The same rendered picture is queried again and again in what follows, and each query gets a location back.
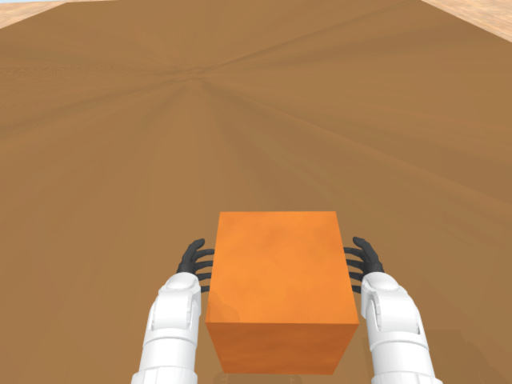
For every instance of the robot left forearm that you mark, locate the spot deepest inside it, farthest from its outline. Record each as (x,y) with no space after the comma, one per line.
(171,337)

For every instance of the carton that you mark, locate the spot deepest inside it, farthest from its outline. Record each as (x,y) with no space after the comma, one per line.
(280,299)

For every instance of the robot right forearm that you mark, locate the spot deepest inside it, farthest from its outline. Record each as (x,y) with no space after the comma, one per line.
(397,339)

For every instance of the robot right hand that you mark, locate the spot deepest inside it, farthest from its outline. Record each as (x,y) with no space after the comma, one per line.
(370,261)

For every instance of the robot left hand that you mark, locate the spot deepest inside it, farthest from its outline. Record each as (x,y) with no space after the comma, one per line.
(189,264)

